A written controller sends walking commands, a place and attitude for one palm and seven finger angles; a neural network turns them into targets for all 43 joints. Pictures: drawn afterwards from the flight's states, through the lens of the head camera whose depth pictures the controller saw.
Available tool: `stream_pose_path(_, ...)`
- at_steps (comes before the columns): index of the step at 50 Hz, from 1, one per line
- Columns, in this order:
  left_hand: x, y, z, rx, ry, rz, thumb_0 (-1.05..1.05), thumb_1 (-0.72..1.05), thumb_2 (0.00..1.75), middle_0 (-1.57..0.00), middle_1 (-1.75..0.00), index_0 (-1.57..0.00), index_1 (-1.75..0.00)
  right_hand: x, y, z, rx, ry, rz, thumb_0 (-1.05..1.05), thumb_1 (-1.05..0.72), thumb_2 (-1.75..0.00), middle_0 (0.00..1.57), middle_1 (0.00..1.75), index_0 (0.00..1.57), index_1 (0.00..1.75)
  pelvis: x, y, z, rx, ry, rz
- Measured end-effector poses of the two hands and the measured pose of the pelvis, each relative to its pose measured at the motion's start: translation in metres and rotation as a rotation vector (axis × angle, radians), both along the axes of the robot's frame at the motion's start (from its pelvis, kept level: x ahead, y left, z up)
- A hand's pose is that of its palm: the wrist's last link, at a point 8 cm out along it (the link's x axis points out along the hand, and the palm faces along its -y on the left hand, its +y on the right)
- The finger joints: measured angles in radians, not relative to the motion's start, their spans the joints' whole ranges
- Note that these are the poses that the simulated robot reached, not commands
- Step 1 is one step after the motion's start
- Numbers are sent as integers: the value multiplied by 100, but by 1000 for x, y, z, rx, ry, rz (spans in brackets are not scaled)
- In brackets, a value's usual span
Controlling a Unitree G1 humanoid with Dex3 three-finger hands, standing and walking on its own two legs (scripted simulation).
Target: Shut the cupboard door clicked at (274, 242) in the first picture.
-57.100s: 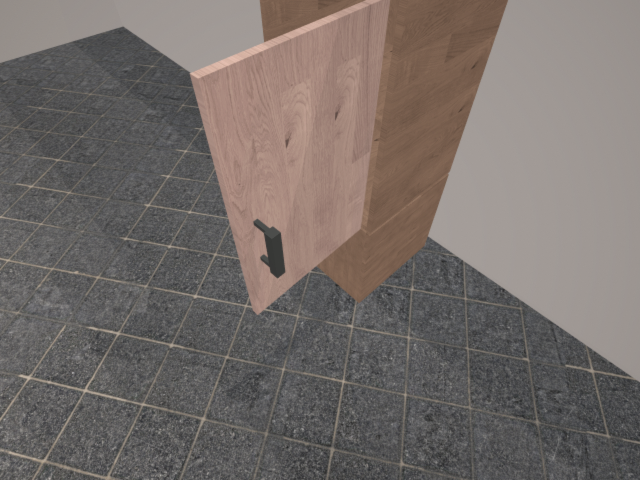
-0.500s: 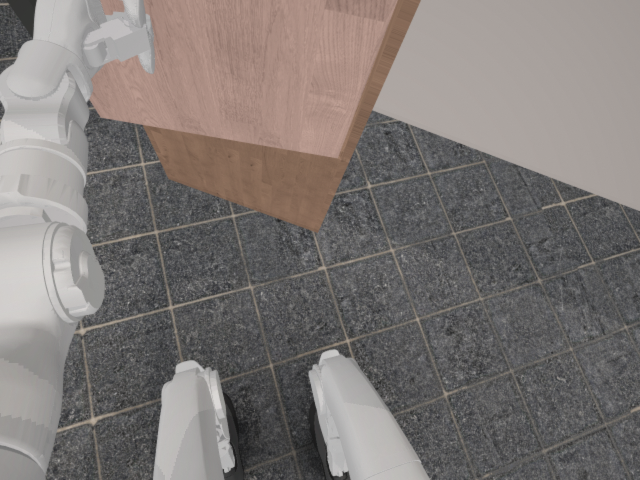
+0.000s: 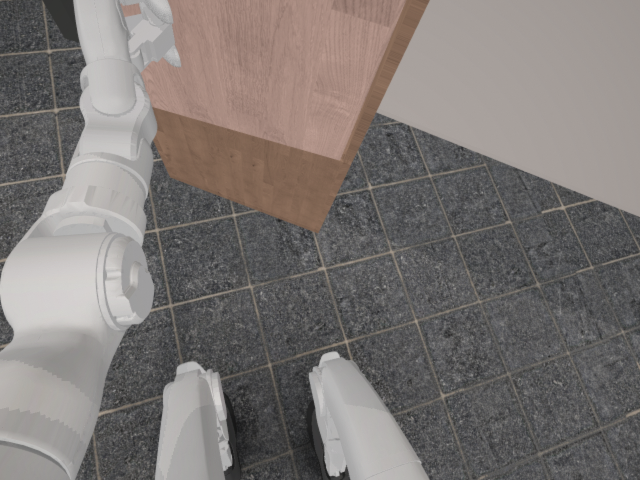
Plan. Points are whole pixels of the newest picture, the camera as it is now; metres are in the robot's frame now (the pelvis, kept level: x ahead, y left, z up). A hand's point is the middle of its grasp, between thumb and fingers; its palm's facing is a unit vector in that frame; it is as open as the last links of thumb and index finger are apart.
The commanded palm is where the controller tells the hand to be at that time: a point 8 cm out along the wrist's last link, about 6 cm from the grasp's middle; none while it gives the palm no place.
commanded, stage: pull the fist back off the door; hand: left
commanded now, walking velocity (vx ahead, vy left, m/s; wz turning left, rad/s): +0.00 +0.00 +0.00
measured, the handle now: out of the picture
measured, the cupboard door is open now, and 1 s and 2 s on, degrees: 6 6 6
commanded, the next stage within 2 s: draw the hand back to the body in 0.58 s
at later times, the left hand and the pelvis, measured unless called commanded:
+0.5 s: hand (171, 93) +0.52 +0.08 +0.07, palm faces +0.06 -1.00 -0.02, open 3.1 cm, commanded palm +0.49 +0.12 +0.08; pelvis +0.02 +0.00 +0.04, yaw +3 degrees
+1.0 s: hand (84, 131) +0.44 +0.13 +0.14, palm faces +0.12 -0.99 -0.05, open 3.1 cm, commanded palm +0.39 +0.18 +0.15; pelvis +0.02 -0.01 +0.09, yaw +3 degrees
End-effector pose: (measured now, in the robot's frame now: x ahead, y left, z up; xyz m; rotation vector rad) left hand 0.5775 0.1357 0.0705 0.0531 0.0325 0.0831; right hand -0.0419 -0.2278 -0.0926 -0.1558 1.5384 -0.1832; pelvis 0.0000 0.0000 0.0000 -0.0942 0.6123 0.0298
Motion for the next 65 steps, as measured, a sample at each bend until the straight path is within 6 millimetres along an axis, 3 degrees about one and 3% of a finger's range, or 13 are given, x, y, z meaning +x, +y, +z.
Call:
stream_pose_path(5,-7,-5,6,-51,19,9,2,89,90,-130,-150,-130,-150,9,2,9,15,-29,-11,0,-91,-90,20,30,20,29,7,-1,14,11,-18,-6)
stream_pose_path(13,-28,8,12,-21,-6,17,1,90,90,-130,-150,-130,-150,32,-11,16,20,-60,12,0,-91,-90,20,30,20,29,18,-3,26,32,-52,-5)
stream_pose_path(20,-64,11,3,-32,-20,-1,1,90,90,-130,-150,-130,-150,69,-26,20,-5,-101,63,0,-91,-90,20,30,20,29,22,-2,35,43,-79,14)
stream_pose_path(30,-93,-10,9,-19,-56,-28,1,90,90,-130,-150,-131,-150,119,-31,20,-21,-226,117,0,-91,-90,20,30,20,29,19,-3,39,53,-114,25)
stream_pose_path(37,-89,-10,16,-14,-64,-2,1,90,90,-130,-150,-131,-150,118,-26,13,-5,-252,106,0,-91,-90,20,30,20,29,12,-6,35,59,-120,19)
stream_pose_path(42,-103,10,32,1,-103,17,1,90,90,-130,-150,-130,-150,103,-20,14,31,-227,53,0,-91,-90,20,30,20,29,13,-7,43,72,-147,3)
stream_pose_path(47,-144,37,54,10,-54,28,1,90,90,-130,-150,-130,-150,100,-13,36,68,-224,29,0,-91,-90,20,30,20,29,18,-8,72,87,-217,-3)
stream_pose_path(51,-176,51,80,-6,-58,29,1,90,90,-130,-150,-130,-150,116,-14,63,53,-286,53,0,-91,-90,20,30,20,29,23,-9,95,87,-276,11)
stream_pose_path(59,-212,63,118,-20,-99,-22,1,90,90,-129,-149,-130,-149,182,-28,110,-22,-515,117,1,-91,-90,20,30,20,29,31,-6,120,86,-372,33)
stream_pose_path(65,-249,78,139,89,-12,-8,1,90,90,-122,-140,-122,-141,234,-17,147,-32,-665,116,1,-91,-90,20,30,20,29,38,-2,140,103,-455,26)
